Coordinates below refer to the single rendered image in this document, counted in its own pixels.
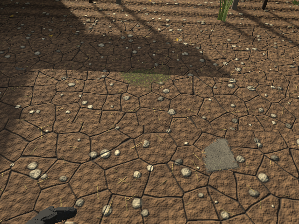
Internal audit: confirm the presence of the left robot hand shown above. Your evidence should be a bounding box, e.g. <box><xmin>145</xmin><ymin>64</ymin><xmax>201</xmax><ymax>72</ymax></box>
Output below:
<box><xmin>25</xmin><ymin>205</ymin><xmax>78</xmax><ymax>224</ymax></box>

